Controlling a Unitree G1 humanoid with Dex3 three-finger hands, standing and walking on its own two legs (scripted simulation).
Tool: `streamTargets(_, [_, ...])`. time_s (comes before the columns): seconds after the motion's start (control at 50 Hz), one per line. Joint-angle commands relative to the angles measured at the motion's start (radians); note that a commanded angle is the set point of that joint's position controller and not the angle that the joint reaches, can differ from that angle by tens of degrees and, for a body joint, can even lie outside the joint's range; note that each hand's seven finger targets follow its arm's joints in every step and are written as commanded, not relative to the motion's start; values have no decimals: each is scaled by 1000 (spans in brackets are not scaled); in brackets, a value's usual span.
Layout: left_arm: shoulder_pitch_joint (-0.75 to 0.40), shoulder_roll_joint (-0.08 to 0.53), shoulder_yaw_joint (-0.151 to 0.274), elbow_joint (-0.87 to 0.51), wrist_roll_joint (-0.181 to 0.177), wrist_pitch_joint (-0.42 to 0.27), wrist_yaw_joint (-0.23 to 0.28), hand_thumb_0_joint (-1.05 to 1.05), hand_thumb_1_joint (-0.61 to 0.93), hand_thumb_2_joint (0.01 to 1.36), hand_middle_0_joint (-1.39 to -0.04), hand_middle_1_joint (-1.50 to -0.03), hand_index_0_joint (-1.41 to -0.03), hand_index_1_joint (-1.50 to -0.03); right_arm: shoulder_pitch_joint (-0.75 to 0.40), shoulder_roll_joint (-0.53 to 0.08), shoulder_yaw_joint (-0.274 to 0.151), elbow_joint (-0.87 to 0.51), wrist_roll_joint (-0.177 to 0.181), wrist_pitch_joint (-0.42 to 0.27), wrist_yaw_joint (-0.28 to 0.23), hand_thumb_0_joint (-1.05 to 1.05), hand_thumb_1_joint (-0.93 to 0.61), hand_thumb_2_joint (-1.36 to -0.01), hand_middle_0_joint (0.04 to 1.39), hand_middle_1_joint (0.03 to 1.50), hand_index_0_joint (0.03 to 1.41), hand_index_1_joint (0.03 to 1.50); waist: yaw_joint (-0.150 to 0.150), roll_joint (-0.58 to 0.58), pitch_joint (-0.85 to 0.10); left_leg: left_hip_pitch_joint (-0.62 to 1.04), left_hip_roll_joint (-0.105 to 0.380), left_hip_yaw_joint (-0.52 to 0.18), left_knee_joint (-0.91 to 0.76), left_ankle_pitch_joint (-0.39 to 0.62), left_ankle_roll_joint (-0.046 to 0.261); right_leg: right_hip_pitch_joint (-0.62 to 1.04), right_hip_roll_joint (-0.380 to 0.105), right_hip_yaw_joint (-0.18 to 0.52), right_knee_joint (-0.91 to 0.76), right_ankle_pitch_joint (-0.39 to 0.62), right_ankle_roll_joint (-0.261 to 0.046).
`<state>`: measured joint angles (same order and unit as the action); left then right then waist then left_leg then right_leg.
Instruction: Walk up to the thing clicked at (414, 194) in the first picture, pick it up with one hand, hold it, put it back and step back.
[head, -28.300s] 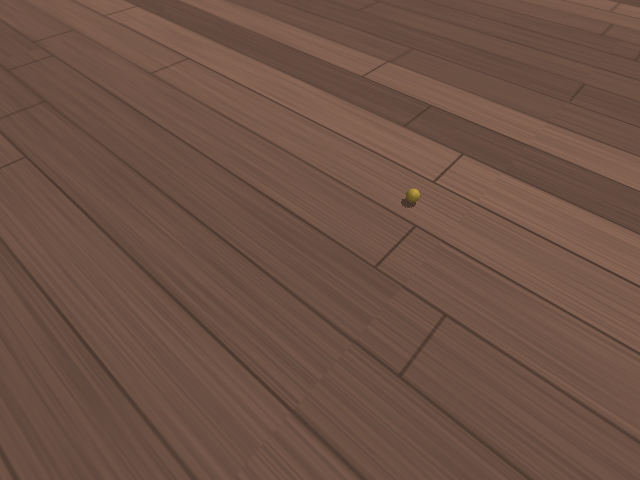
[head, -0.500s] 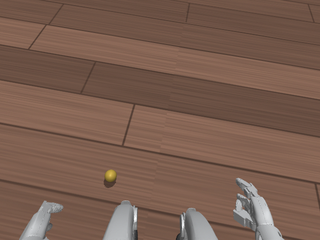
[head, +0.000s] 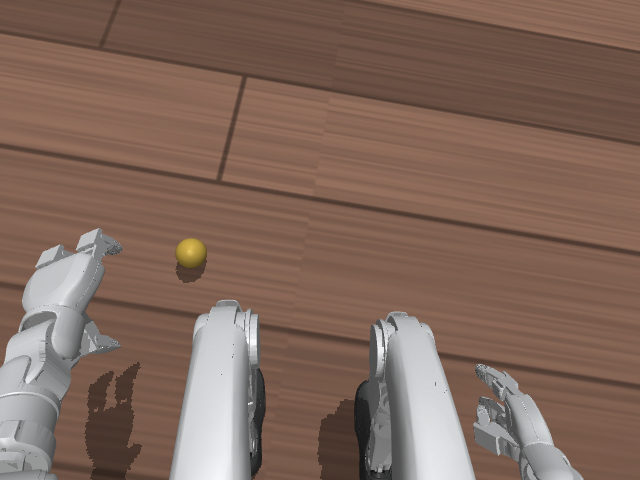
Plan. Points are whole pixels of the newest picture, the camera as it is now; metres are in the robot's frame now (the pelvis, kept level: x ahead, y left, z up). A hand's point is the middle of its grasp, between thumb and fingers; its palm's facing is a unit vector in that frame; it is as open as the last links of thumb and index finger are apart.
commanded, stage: rise first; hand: left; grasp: from above
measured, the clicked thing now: (191, 253) +0.45 +0.28 -0.42
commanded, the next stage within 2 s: none
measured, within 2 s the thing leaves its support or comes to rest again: neither
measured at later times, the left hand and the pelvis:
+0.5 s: hand (131, 275) +0.36 +0.32 -0.24, palm faces -0.47 -0.12 -0.88, open 14.2 cm; pelvis -0.01 +0.00 -0.08, yaw -3 degrees
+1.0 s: hand (147, 268) +0.39 +0.31 -0.28, palm faces -0.45 -0.07 -0.89, open 14.2 cm; pelvis -0.01 +0.00 -0.11, yaw -4 degrees
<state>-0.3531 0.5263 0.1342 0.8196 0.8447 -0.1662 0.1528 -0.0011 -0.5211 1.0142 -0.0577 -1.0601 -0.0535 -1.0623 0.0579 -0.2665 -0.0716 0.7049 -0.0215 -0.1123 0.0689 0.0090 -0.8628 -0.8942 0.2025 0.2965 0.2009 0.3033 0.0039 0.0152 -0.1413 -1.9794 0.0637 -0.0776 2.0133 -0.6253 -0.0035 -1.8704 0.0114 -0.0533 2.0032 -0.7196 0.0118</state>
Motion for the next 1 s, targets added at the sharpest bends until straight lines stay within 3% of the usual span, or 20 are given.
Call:
streamTargets(0.0, [-177,309,87,-19,51,-31,57,0,-543,1031,-43,-1062,-44,-1062,144,-186,-62,-46,-4,0,-13,0,-862,-894,200,300,200,300,-2,56,-596,443,-34,31,-199,37,25,182,38,-30,-245,85,-46])
streamTargets(0.02, [-233,315,79,-44,59,-39,63,0,-541,1030,-45,-1061,-47,-1060,144,-193,-66,-48,-8,6,-13,0,-864,-895,200,300,200,300,-12,69,-587,430,-35,27,-190,19,26,151,37,-33,-233,72,-47])
streamTargets(0.04, [-200,317,75,42,75,-36,67,0,-548,1033,-46,-1058,-47,-1058,141,-181,-50,-42,-8,14,-11,0,-871,-896,200,300,200,300,-7,51,-568,403,-36,28,-179,3,29,144,40,-33,-226,52,-48])
streamTargets(0.08, [-295,360,77,30,105,-56,80,0,-551,1043,-46,-1041,-44,-1044,135,-194,-51,-43,-13,27,-12,0,-868,-895,200,300,200,300,-20,76,-576,387,-36,14,-166,-44,28,97,40,-40,-196,13,-51])
streamTargets(0.1, [-368,402,94,-44,111,-71,87,0,-553,1041,-49,-1035,-47,-1038,143,-199,-56,-34,-15,33,-12,0,-874,-896,200,300,200,300,-13,117,-597,401,-37,20,-153,-27,25,87,39,-40,-181,29,-53])
streamTargets(0.14, [-341,367,70,65,136,-76,101,0,-556,1042,-51,-1023,-47,-1027,154,-192,-43,-21,-20,42,-10,0,-880,-897,200,300,200,300,-35,91,-572,367,-37,21,-121,-20,27,60,43,-45,-165,31,-53])
streamTargets(0.18, [-388,379,55,99,161,-92,118,0,-556,1041,-54,-1015,-52,-1017,164,-200,-40,-5,-29,47,-9,0,-888,-899,200,300,200,300,-51,98,-543,326,-38,27,-89,-20,29,32,43,-45,-152,33,-52])
streamTargets(0.24, [-424,422,75,135,204,-105,145,0,-562,1042,-57,-995,-52,-1000,169,-200,-31,3,-42,56,-4,0,-893,-900,200,300,200,299,-42,108,-551,315,-39,22,-74,-33,29,9,42,-54,-126,20,-55])
streamTargets(0.32, [-461,403,56,165,243,-122,171,0,-563,1039,-59,-988,-52,-995,160,-203,-32,-3,-55,58,2,0,-896,-901,200,300,200,300,-43,127,-557,309,-39,30,-34,19,25,-12,45,-65,-87,76,-57])
streamTargets(0.34, [-435,424,66,222,259,-119,177,0,-552,1022,-63,-991,-61,-993,185,-203,-29,33,-59,62,5,0,-900,-902,200,300,200,300,-40,140,-559,305,-39,36,-21,34,24,-4,47,-64,-78,90,-57])
streamTargets(0.38, [-498,435,70,175,281,-128,190,0,-561,1031,-60,-980,-53,-985,177,-215,-36,16,-67,62,10,0,-898,-902,200,300,200,300,-47,158,-598,345,-32,24,-12,72,21,-21,45,-75,-50,130,-57])
streamTargets(0.42, [-469,418,62,259,299,-121,199,0,-551,1017,-62,-987,-60,-988,190,-211,-33,43,-75,68,15,0,-900,-902,200,300,200,300,-56,159,-551,319,-30,23,-5,56,22,-48,48,-81,-41,122,-56])
streamTargets(0.46, [-488,443,74,266,320,-124,213,0,-560,1024,-64,-978,-58,-984,189,-207,-31,47,-80,73,19,0,-900,-902,200,300,200,300,-49,159,-567,306,-30,22,7,52,22,-50,50,-83,-28,118,-58])
streamTargets(0.48, [-572,448,61,193,326,-134,220,0,-551,1016,-63,-979,-60,-981,174,-207,-34,30,-83,71,20,0,-898,-901,200,300,200,300,-56,178,-590,308,-31,28,18,58,23,-55,51,-81,-30,123,-58])
streamTargets(0.5, [-518,450,74,277,339,-127,225,0,-549,1011,-63,-988,-61,-987,186,-214,-34,50,-87,74,20,0,-899,-902,200,300,200,300,-58,172,-573,300,-30,27,26,52,23,-60,51,-82,-21,119,-56])
streamTargets(0.52, [-555,434,52,237,336,-135,230,0,-539,997,-68,-989,-69,-986,166,-204,-30,33,-89,71,24,0,-901,-902,200,300,200,300,-60,181,-560,287,-31,29,30,50,23,-62,51,-82,-19,117,-57])
streamTargets(0.68, [-582,431,51,308,387,-144,278,0,-548,1002,-69,-989,-69,-988,174,-206,-30,63,-108,72,29,0,-903,-903,200,300,200,300,-77,164,-576,278,-26,28,89,95,24,-88,57,-91,22,163,-51])
streamTargets(0.82, [-618,437,64,343,387,-137,313,0,-540,992,-65,-1009,-71,-1002,162,-203,-18,65,-127,61,31,0,-901,-901,200,300,200,300,-84,167,-577,244,-24,30,119,86,26,-88,57,-93,44,159,-46])
streamTargets(0.92, [-611,458,73,356,385,-121,316,0,-542,992,-72,-997,-74,-994,152,-198,-14,66,-126,60,31,0,-903,-902,200,300,200,300,-75,188,-576,233,-23,29,130,89,25,-95,60,-93,62,167,-49])
streamTargets(0.98, [-620,449,63,356,382,-118,311,0,-533,984,-74,-1004,-79,-997,159,-199,-14,66,-127,61,32,0,-901,-901,200,300,200,300,-88,168,-577,220,-24,29,141,89,29,-91,61,-92,61,171,-48])
